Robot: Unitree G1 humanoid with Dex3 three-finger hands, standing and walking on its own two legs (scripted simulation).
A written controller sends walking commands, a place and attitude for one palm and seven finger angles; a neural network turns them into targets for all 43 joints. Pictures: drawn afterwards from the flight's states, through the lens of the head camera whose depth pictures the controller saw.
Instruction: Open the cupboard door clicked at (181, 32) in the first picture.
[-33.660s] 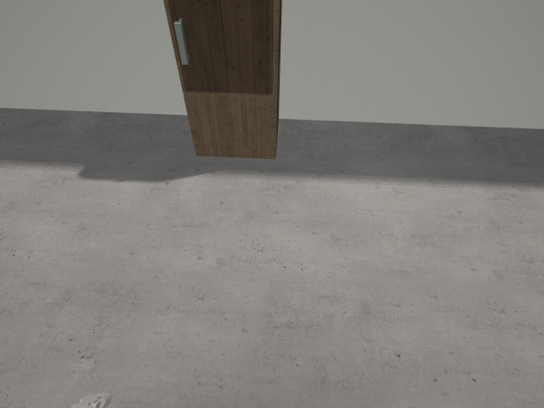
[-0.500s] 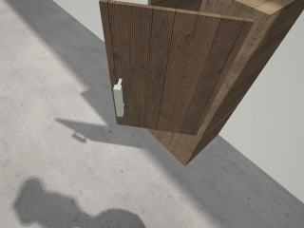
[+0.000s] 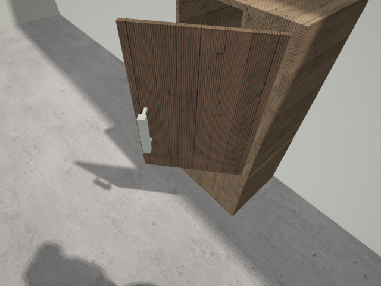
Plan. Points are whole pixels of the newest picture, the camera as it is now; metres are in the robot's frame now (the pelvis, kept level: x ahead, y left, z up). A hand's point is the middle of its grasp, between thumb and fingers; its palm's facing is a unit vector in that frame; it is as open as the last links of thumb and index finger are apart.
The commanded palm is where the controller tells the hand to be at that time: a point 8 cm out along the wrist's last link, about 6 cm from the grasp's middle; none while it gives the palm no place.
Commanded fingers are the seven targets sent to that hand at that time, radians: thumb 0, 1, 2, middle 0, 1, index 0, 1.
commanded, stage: come to a stop and stand still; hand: left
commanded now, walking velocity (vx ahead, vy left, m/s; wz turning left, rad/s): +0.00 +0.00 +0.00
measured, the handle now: (146, 130) +0.61 +0.18 -0.11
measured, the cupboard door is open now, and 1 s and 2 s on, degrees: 40 40 40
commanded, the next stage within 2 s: look again from close up in 0.08 s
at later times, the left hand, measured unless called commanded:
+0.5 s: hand out of the picture +0.02 +0.20 -0.18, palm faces +0.01 -0.98 -0.22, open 7.3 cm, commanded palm none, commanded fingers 0.00 0.90 0.90 -0.20 -0.30 -0.20 -0.30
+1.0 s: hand out of the picture +0.02 +0.21 -0.18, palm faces -0.03 -0.98 -0.21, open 7.3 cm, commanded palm none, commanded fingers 0.00 0.90 0.90 -0.20 -0.30 -0.20 -0.30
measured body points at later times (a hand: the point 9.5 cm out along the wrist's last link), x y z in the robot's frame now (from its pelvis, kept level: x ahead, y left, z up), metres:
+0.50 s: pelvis +0.00 +0.02 -0.01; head +0.01 +0.01 +0.44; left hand +0.02 +0.25 -0.16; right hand +0.02 -0.21 -0.17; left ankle +0.01 +0.13 -0.74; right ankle -0.04 -0.11 -0.74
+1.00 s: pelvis +0.02 +0.02 -0.01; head +0.03 +0.02 +0.44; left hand +0.02 +0.26 -0.17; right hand +0.04 -0.23 -0.16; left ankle +0.01 +0.13 -0.74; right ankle -0.04 -0.11 -0.74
